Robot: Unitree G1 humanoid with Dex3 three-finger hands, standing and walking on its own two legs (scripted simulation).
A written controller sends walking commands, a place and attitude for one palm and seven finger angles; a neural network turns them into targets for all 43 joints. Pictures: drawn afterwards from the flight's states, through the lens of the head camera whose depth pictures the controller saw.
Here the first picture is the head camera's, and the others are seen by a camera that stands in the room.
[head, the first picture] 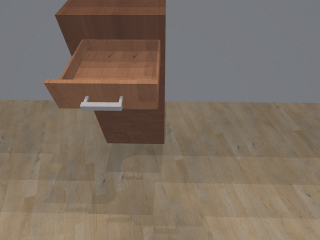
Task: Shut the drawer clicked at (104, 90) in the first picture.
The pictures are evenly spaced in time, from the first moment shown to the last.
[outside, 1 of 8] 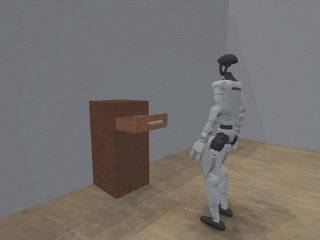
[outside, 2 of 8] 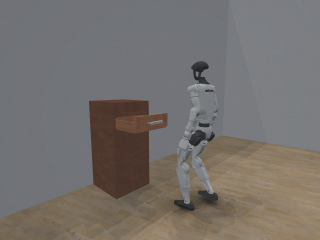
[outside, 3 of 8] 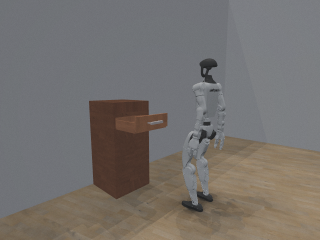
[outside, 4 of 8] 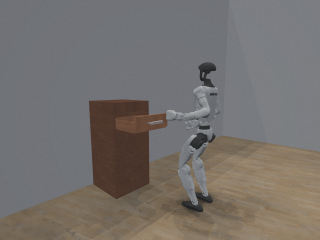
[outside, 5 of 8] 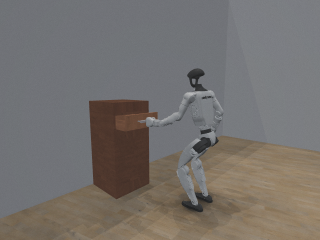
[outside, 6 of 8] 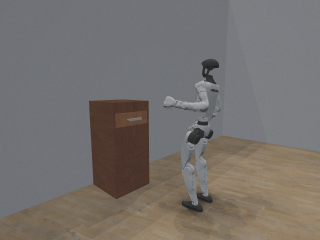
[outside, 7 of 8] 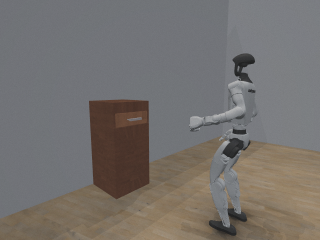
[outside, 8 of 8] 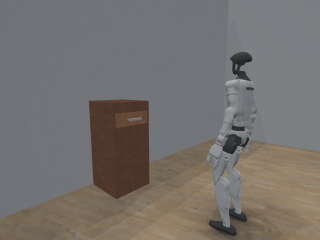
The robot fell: no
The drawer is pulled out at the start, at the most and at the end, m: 0.29 0.29 0.00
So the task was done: yes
